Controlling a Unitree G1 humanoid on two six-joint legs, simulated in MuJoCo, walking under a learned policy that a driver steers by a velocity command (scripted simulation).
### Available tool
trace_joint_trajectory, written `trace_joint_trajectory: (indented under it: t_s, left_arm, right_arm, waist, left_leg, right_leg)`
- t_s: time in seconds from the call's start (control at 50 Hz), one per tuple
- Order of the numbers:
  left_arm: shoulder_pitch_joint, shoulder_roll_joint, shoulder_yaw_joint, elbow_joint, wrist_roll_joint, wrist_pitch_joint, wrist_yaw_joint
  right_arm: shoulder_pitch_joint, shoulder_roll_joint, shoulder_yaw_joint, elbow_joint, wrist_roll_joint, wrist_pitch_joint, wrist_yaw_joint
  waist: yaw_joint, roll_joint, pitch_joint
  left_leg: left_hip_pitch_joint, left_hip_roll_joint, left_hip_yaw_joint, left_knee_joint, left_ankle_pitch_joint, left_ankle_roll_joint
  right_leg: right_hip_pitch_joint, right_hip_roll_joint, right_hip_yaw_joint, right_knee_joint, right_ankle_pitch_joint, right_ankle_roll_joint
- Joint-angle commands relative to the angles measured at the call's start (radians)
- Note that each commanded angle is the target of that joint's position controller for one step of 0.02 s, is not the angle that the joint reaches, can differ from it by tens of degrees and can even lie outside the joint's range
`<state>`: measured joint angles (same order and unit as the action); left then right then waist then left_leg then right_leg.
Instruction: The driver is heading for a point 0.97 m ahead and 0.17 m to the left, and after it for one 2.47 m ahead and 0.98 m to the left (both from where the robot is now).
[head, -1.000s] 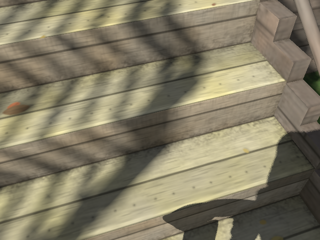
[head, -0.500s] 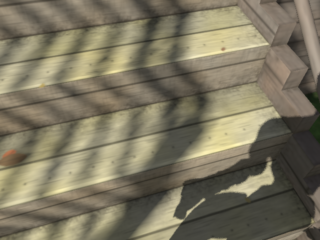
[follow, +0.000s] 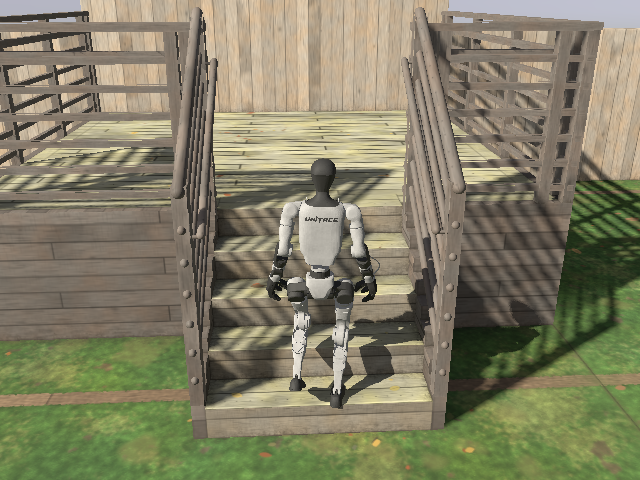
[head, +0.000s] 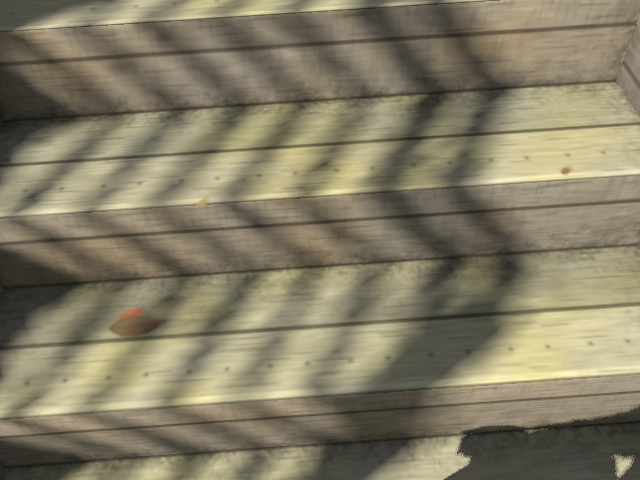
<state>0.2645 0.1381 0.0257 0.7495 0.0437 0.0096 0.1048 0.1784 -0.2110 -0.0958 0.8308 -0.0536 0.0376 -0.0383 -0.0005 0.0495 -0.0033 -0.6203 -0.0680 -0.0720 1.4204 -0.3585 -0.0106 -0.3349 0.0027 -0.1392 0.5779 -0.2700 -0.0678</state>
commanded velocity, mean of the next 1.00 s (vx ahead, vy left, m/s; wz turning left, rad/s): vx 0.32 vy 0.00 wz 0.37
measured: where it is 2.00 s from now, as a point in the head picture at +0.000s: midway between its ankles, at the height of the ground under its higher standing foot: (210, 175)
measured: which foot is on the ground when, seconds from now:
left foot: up 0.00-0.28, down 0.30-0.82, up 0.84-1.00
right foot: down 0.00-0.30, up 0.32-0.78, down 0.80-1.00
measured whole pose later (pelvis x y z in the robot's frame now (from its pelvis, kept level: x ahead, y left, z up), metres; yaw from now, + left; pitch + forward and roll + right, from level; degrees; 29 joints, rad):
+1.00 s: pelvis +0.32 +0.08 +0.14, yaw +20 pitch +2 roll -4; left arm 0.38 0.19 0.07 1.01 0.02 -0.05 0.01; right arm 0.12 -0.13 -0.03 0.62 -0.05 -0.08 -0.02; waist -0.03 0.06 -0.05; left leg -1.03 -0.05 -0.16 2.06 -0.11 0.15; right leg -0.44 0.06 -0.19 0.86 -0.47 -0.09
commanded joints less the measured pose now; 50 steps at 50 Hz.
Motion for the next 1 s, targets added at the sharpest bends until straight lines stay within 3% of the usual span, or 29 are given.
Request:
trace_joint_trajectory:
  t_s: [0.02, 0.08, 0.14, 0.22, 0.26, 0.28, 0.3, 0.32, 0.34, 0.36, 0.38, 0.44, 0.48, 0.58, 0.66, 0.7, 0.72, 0.74, 0.76, 0.78, 0.8, 0.82, 0.84, 0.86, 0.9, 0.92, 0.94, 0.96, 1.0]
  left_arm:
    - [0.023, 0.088, 0.023, -0.054, -0.008, -0.017, 0.01]
    - [0.071, 0.155, 0.048, -0.06, 0.002, -0.025, 0.013]
    - [0.029, 0.163, 0.058, -0.094, 0.012, -0.026, 0.005]
    - [-0.049, 0.21, 0.07, -0.131, 0.017, -0.041, -0.034]
    - [-0.035, 0.204, 0.07, -0.102, 0.022, -0.035, -0.048]
    - [-0.021, 0.195, 0.071, -0.077, 0.013, -0.022, -0.054]
    - [0.005, 0.166, 0.065, -0.057, 0.014, -0.003, -0.066]
    - [-0.071, 0.111, 0.046, -0.093, 0.016, 0.007, -0.084]
    - [-0.175, 0.095, 0.035, -0.202, 0.002, -0.002, -0.092]
    - [-0.212, 0.117, 0.041, -0.217, 0.022, -0.028, -0.094]
    - [-0.225, 0.141, 0.046, -0.21, 0.009, -0.048, -0.098]
    - [-0.193, 0.037, 0.002, -0.174, 0.012, -0.067, -0.101]
    - [-0.171, 0.004, -0.017, -0.156, 0.018, -0.065, -0.106]
    - [-0.388, -0.081, -0.06, -0.265, -0.001, -0.032, -0.099]
    - [-0.557, -0.076, -0.085, -0.386, -0.021, -0.019, -0.105]
    - [-0.558, -0.077, -0.098, -0.406, -0.021, -0.004, -0.116]
    - [-0.386, -0.109, -0.1, -0.326, -0.039, 0.002, -0.119]
    - [-0.257, -0.074, -0.082, -0.262, -0.046, -0.008, -0.114]
    - [-0.084, -0.021, -0.048, -0.194, -0.052, -0.004, -0.105]
    - [0.0, 0.04, -0.023, -0.173, -0.05, -0.003, -0.095]
    - [0.043, 0.101, 0.009, -0.14, -0.024, -0.008, -0.092]
    - [0.163, 0.192, 0.044, -0.079, -0.001, -0.013, -0.079]
    - [0.178, 0.224, 0.066, -0.036, -0.026, 0.011, -0.057]
    - [0.042, 0.18, 0.065, -0.027, -0.039, 0.0, -0.056]
    - [-0.028, 0.062, 0.04, 0.077, -0.025, -0.038, -0.069]
    - [-0.009, -0.032, 0.017, 0.136, -0.006, -0.055, -0.079]
    - [0.003, -0.056, 0.009, 0.18, -0.002, -0.071, -0.091]
    - [0.045, -0.049, 0.008, 0.221, -0.021, -0.092, -0.1]
    - [0.03, -0.002, 0.011, 0.223, -0.043, -0.117, -0.113]
  right_arm:
    - [-0.016, -0.028, 0.005, -0.1, -0.003, 0.006, 0.026]
    - [-0.065, -0.02, 0.013, -0.169, 0.005, 0.021, 0.025]
    - [-0.062, -0.012, 0.017, -0.211, 0.003, 0.027, 0.018]
    - [-0.032, -0.047, 0.009, -0.252, 0.053, 0.042, 0.04]
    - [0.081, -0.046, 0.008, -0.23, 0.055, 0.034, 0.033]
    - [0.174, -0.044, 0.004, -0.189, 0.044, 0.022, 0.031]
    - [0.285, -0.073, -0.006, -0.129, 0.029, 0.004, 0.026]
    - [0.337, -0.102, -0.008, -0.129, 0.024, -0.016, 0.028]
    - [0.282, -0.181, -0.023, -0.206, 0.025, -0.019, 0.008]
    - [0.201, -0.152, -0.013, -0.222, 0.037, -0.023, 0.002]
    - [0.163, -0.123, -0.003, -0.228, 0.037, -0.029, 0.0]
    - [0.229, -0.08, 0.012, -0.17, 0.001, -0.076, -0.004]
    - [0.305, -0.048, 0.027, -0.114, 0.0, -0.105, 0.006]
    - [0.419, -0.047, 0.047, 0.032, 0.008, -0.151, 0.026]
    - [0.432, -0.012, 0.064, 0.099, 0.029, -0.135, 0.002]
    - [0.408, -0.057, 0.056, 0.094, 0.053, -0.122, -0.036]
    - [0.316, -0.065, 0.061, 0.067, 0.071, -0.118, -0.039]
    - [0.296, -0.115, 0.054, 0.039, 0.09, -0.124, -0.031]
    - [0.3, -0.203, 0.031, 0.03, 0.088, -0.139, -0.023]
    - [0.272, -0.23, 0.012, 0.027, 0.096, -0.148, -0.006]
    - [0.256, -0.215, 0.007, 0.011, 0.081, -0.163, 0.013]
    - [0.191, -0.096, 0.018, -0.059, 0.08, -0.179, 0.055]
    - [0.147, -0.049, 0.01, -0.095, 0.014, -0.193, 0.081]
    - [0.139, 0.055, 0.027, -0.156, -0.01, -0.184, 0.083]
    - [0.044, 0.125, 0.068, -0.23, -0.022, -0.169, 0.05]
    - [0.029, 0.169, 0.092, -0.256, -0.017, -0.154, 0.034]
    - [0.045, 0.195, 0.106, -0.252, -0.007, -0.128, 0.026]
    - [0.045, 0.22, 0.118, -0.264, -0.005, -0.11, 0.019]
    - [-0.035, 0.176, 0.115, -0.297, 0.018, -0.095, 0.009]
  waist:
    - [0.004, -0.131, 0.032]
    - [0.027, -0.166, -0.01]
    - [0.018, -0.215, -0.059]
    - [-0.005, -0.207, -0.031]
    - [-0.03, -0.175, -0.037]
    - [-0.062, -0.106, -0.046]
    - [-0.084, 0.056, -0.037]
    - [-0.118, 0.174, -0.02]
    - [-0.12, 0.337, -0.018]
    - [-0.088, 0.214, 0.054]
    - [-0.07, 0.131, 0.085]
    - [-0.041, -0.006, 0.04]
    - [-0.039, -0.066, 0.023]
    - [-0.076, 0.028, 0.116]
    - [-0.074, 0.02, 0.196]
    - [-0.067, -0.033, 0.149]
    - [0.006, -0.013, 0.02]
    - [0.06, -0.001, -0.088]
    - [0.132, 0.058, -0.236]
    - [0.181, 0.081, -0.293]
    - [0.198, 0.072, -0.354]
    - [0.198, -0.211, -0.333]
    - [0.192, -0.321, -0.345]
    - [0.063, -0.176, -0.2]
    - [-0.007, -0.018, 0.043]
    - [-0.043, -0.02, 0.063]
    - [-0.083, -0.016, 0.073]
    - [-0.09, -0.06, 0.099]
    - [-0.106, -0.046, 0.154]
  left_leg:
    - [-0.225, 0.006, 0.025, -0.034, 0.034, -0.053]
    - [-0.215, 0.041, 0.05, -0.142, -0.026, -0.072]
    - [-0.131, 0.092, 0.075, -0.191, -0.009, -0.038]
    - [0.192, 0.112, 0.172, -0.486, -0.165, 0.049]
    - [0.34, 0.077, 0.24, -0.673, -0.121, 0.093]
    - [0.472, 0.041, 0.258, -0.831, -0.056, 0.109]
    - [0.574, -0.007, 0.237, -0.936, -0.081, 0.115]
    - [0.685, 0.146, -0.057, -0.966, -0.185, 0.162]
    - [0.614, 0.354, -0.637, -1.242, -0.5, 0.301]
    - [0.518, 0.415, -0.724, -1.358, -0.594, 0.337]
    - [0.457, 0.4, -0.643, -1.32, -0.494, 0.346]
    - [0.479, 0.262, -0.38, -1.132, -0.135, 0.296]
    - [0.49, 0.24, -0.336, -1.113, -0.09, 0.287]
    - [0.536, 0.31, -0.337, -1.158, -0.102, 0.28]
    - [0.405, 0.258, -0.217, -1.342, -0.037, 0.244]
    - [0.313, 0.259, -0.122, -1.535, 0.272, 0.252]
    - [0.268, 0.234, 0.041, -1.5, 0.663, 0.242]
    - [0.282, 0.236, 0.082, -1.327, 1.314, 0.247]
    - [0.409, 0.279, 0.065, -1.107, 1.706, 0.24]
    - [0.479, 0.276, 0.05, -0.883, 1.792, 0.226]
    - [0.458, 0.24, 0.028, -0.637, 1.673, 0.212]
    - [0.078, 0.051, -0.017, -0.225, 0.857, 0.133]
    - [-0.104, -0.099, -0.143, 0.22, 0.291, 0.119]
    - [-0.232, -0.042, -0.186, 0.458, 0.294, 0.113]
    - [-0.424, 0.003, -0.11, 0.614, 0.312, 0.15]
    - [-0.465, 0.011, -0.116, 0.735, 0.28, 0.168]
    - [-0.504, 0.025, -0.134, 0.776, 0.269, 0.175]
    - [-0.578, 0.048, -0.135, 0.798, 0.223, 0.185]
    - [-0.608, 0.078, -0.121, 0.622, 0.189, 0.159]
  right_leg:
    - [0.196, -0.212, 0.243, -0.165, 0.14, -0.18]
    - [0.257, -0.288, 0.275, -0.172, 0.185, -0.213]
    - [0.211, -0.321, 0.245, -0.193, 0.059, -0.208]
    - [-0.027, -0.33, 0.146, -0.304, -0.271, -0.141]
    - [-0.042, -0.305, 0.099, -0.246, -0.345, -0.125]
    - [-0.08, -0.27, 0.032, -0.13, -0.398, -0.102]
    - [-0.14, -0.176, -0.064, 0.128, -0.41, -0.068]
    - [-0.415, -0.115, -0.075, 0.498, -0.404, -0.016]
    - [-0.625, -0.014, 0.091, 0.691, -0.31, 0.053]
    - [-0.672, -0.057, 0.157, 0.907, -0.168, 0.095]
    - [-0.695, -0.07, 0.163, 1.03, -0.074, 0.117]
    - [-0.832, -0.075, 0.16, 1.398, 0.012, 0.068]
    - [-0.898, -0.048, 0.137, 1.504, 0.043, 0.031]
    - [-1.249, -0.026, 0.111, 1.825, -0.113, -0.013]
    - [-1.147, -0.077, 0.066, 1.502, -0.191, -0.029]
    - [-0.74, -0.1, 0.014, 1.098, -0.145, -0.064]
    - [-0.403, -0.053, -0.051, 0.978, -0.151, -0.099]
    - [-0.142, 0.015, -0.081, 0.903, -0.166, -0.107]
    - [-0.008, 0.064, -0.081, 0.828, -0.246, -0.09]
    - [0.069, 0.089, -0.067, 0.607, -0.236, -0.085]
    - [0.162, 0.085, 0.068, 0.458, -0.298, -0.099]
    - [0.336, -0.209, 0.681, 0.107, -0.363, -0.245]
    - [0.29, -0.262, 1.176, -0.282, -0.397, -0.27]
    - [0.137, -0.285, 1.075, -0.262, -0.635, -0.245]
    - [-0.123, -0.28, 0.788, -0.165, -0.618, -0.181]
    - [-0.183, -0.253, 0.688, -0.171, -0.463, -0.157]
    - [-0.193, -0.228, 0.547, -0.197, -0.318, -0.119]
    - [-0.164, -0.214, 0.447, -0.215, -0.16, -0.109]
    - [-0.187, -0.198, 0.308, -0.292, -0.048, -0.097]
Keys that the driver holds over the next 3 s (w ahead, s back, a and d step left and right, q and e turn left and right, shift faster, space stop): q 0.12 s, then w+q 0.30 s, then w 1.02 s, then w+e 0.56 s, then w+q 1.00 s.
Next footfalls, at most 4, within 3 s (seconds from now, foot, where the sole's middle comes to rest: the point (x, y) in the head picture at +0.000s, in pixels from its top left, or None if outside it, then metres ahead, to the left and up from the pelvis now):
0.30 left None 0.04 0.11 -0.76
0.80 right None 0.38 0.03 -0.58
1.26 left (170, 332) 0.63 0.31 -0.40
1.82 right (260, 142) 0.91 0.15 -0.22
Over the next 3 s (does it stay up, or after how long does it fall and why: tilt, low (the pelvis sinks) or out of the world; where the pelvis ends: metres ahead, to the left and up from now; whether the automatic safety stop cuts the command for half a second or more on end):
stays up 1.44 0.23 0.73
